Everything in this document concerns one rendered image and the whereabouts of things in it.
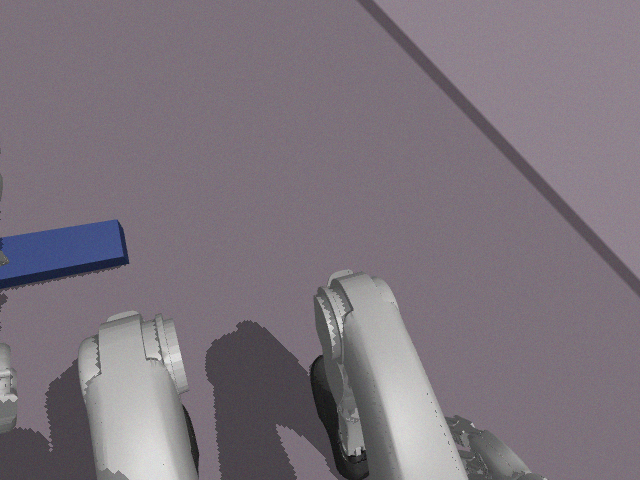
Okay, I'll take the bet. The right robot foot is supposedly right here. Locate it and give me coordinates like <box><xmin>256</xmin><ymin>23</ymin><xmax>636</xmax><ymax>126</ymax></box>
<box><xmin>310</xmin><ymin>355</ymin><xmax>369</xmax><ymax>480</ymax></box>

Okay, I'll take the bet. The right robot hand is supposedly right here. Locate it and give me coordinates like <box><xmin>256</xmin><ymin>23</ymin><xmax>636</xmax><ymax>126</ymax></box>
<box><xmin>445</xmin><ymin>415</ymin><xmax>532</xmax><ymax>480</ymax></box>

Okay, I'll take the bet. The left robot arm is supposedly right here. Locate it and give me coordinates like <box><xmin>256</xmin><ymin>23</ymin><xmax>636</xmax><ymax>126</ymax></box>
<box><xmin>0</xmin><ymin>343</ymin><xmax>18</xmax><ymax>434</ymax></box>

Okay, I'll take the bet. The left robot foot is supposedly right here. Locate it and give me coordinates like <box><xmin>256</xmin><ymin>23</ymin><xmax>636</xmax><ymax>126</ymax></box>
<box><xmin>182</xmin><ymin>404</ymin><xmax>199</xmax><ymax>478</ymax></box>

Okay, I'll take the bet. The carton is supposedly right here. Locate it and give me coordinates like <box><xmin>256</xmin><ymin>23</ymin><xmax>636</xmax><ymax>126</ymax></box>
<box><xmin>0</xmin><ymin>219</ymin><xmax>129</xmax><ymax>289</ymax></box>

